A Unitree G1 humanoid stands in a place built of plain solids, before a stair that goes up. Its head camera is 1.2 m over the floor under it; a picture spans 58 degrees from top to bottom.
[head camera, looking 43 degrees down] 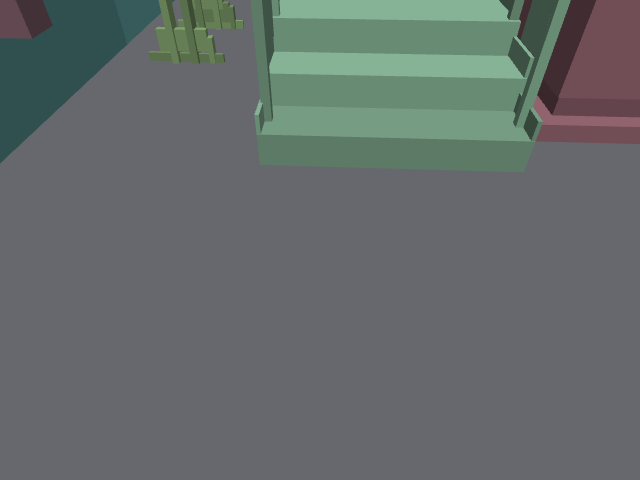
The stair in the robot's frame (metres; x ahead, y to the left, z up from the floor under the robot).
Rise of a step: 0.17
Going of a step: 0.30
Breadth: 1.30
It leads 3 degrees to the right of straight ahead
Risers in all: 3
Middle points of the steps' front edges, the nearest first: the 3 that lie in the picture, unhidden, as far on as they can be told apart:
1.80 -0.35 0.17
2.10 -0.36 0.34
2.40 -0.38 0.51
